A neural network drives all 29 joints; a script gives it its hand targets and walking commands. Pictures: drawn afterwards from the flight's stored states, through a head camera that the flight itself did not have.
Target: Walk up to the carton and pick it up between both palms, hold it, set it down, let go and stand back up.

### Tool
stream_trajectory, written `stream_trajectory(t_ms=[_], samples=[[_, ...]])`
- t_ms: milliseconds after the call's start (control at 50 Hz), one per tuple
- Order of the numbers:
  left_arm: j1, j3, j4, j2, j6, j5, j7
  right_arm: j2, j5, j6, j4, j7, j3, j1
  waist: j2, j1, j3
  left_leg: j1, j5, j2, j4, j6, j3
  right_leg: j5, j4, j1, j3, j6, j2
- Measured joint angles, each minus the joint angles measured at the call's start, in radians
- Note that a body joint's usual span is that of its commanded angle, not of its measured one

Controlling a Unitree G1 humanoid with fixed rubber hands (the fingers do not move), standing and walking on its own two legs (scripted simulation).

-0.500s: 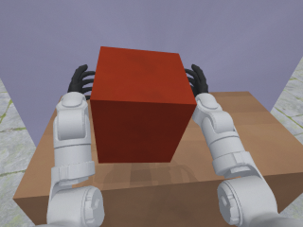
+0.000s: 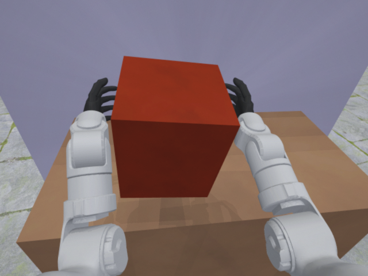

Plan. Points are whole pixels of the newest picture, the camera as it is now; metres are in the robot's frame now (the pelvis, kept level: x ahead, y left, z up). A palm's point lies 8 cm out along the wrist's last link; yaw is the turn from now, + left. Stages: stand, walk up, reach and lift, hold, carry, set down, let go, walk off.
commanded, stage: hold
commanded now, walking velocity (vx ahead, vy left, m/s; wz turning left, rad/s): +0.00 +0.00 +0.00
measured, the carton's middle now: (168, 131) +0.39 +0.02 +0.17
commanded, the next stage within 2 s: none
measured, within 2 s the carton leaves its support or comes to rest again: neither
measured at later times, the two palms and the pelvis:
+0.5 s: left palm (96, 116) +0.35 +0.17 +0.23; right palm (243, 115) +0.36 -0.14 +0.22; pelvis +0.00 +0.00 +0.00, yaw +0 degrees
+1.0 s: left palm (95, 116) +0.35 +0.17 +0.23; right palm (242, 114) +0.37 -0.14 +0.23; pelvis +0.00 +0.00 +0.00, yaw +0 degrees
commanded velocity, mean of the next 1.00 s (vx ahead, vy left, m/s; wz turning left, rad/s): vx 0.00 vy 0.00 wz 0.00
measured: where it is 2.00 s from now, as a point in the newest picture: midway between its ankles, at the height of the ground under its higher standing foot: outside the picture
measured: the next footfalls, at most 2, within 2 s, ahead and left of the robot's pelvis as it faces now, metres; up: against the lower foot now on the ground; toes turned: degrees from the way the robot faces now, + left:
none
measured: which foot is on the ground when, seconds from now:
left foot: down 0.00-1.00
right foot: down 0.00-1.00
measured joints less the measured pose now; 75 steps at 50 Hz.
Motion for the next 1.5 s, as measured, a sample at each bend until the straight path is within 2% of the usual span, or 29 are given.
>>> stream_trajectory(t_ms=[440,860,1500], samples=[[0.023,-0.006,-0.036,-0.002,0.004,-0.005,-0.004,-0.002,0.015,0.007,-0.039,-0.012,0.016,0.021,-0.001,-0.009,0.004,0.005,-0.008,0.000,0.008,-0.002,-0.009,-0.002,-0.005,0.012,-0.005,-0.001,0.001],[0.016,-0.002,-0.021,-0.001,0.001,-0.004,-0.003,0.002,0.007,0.004,-0.023,-0.008,0.008,0.014,-0.002,-0.001,-0.001,0.001,-0.005,0.000,0.004,-0.002,-0.006,0.000,-0.002,0.002,-0.001,-0.001,0.001],[0.019,-0.005,-0.032,-0.002,0.008,-0.003,-0.003,-0.001,0.013,0.008,-0.028,-0.010,0.014,0.015,0.001,-0.004,-0.001,0.006,-0.008,0.000,0.005,-0.005,-0.009,-0.002,-0.002,0.005,-0.001,-0.003,0.003]])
